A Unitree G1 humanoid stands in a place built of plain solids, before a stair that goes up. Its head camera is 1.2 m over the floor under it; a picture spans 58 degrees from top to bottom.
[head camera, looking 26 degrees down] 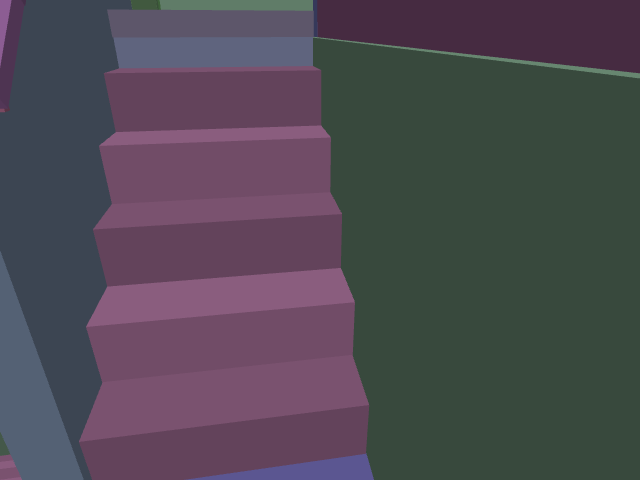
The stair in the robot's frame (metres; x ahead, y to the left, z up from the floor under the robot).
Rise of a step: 0.21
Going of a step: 0.22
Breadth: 0.80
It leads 9 degrees to the left of straight ahead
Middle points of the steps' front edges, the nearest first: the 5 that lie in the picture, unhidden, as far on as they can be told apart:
0.86 0.25 0.21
1.08 0.28 0.42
1.30 0.32 0.63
1.52 0.35 0.85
1.74 0.39 1.06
